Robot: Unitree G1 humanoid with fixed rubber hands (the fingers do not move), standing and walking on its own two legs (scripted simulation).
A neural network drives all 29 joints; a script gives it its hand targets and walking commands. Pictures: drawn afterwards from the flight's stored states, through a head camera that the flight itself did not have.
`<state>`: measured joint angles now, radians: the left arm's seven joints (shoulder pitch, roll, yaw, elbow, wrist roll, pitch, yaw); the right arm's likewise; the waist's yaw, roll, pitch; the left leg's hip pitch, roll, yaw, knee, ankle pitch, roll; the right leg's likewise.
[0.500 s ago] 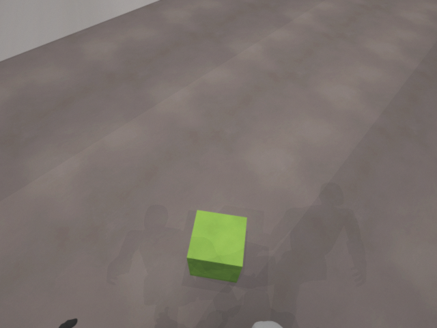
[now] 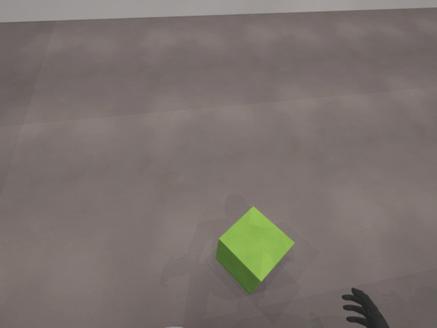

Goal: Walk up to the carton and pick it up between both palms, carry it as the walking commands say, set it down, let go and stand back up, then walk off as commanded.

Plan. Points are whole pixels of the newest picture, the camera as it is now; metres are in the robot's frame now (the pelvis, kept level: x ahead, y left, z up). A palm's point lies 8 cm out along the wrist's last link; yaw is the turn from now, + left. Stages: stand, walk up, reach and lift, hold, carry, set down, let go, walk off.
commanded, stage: walk off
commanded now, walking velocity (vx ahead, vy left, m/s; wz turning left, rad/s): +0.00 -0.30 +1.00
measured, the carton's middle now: (251, 251) +0.46 -0.14 -0.62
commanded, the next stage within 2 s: none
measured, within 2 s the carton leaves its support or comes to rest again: neither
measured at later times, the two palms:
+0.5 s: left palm out of the picture +0.08 +0.10 -0.07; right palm (430, 259) +0.29 -0.44 -0.09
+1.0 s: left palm out of the picture +0.04 -0.01 -0.09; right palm (392, 175) +0.47 -0.39 -0.04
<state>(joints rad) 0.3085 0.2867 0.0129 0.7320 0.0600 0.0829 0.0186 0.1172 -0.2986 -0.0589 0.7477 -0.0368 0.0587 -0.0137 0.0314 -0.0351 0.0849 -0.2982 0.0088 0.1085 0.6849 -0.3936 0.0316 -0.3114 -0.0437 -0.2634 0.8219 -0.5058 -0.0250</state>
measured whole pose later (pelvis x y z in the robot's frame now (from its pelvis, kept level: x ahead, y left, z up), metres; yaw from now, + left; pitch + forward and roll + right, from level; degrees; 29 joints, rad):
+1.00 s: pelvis +0.18 -0.26 +0.03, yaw +58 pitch +3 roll -5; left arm 0.20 0.30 0.04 0.59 0.05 0.11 -0.05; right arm 0.31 -0.36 -0.09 0.70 -0.03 0.06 -0.03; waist -0.04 0.00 0.09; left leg -0.31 0.08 -0.16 0.56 -0.30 -0.04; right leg -0.62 -0.07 0.02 1.09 -0.29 0.11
